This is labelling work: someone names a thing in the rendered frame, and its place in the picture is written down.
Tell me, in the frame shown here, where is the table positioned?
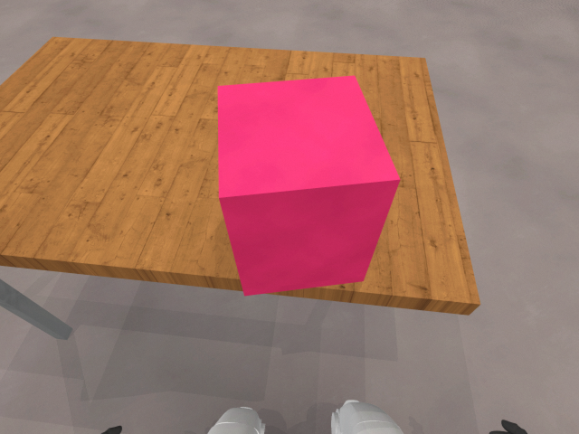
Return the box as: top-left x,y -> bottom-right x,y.
0,37 -> 480,340

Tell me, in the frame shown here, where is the left robot thigh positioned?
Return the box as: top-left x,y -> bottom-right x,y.
207,408 -> 265,434

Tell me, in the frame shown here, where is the carton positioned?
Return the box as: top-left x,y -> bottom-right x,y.
218,76 -> 401,296

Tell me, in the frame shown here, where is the right robot thigh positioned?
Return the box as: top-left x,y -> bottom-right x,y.
331,402 -> 403,434

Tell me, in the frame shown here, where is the robot thigh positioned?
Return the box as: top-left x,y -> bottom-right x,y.
207,408 -> 265,434
331,402 -> 403,434

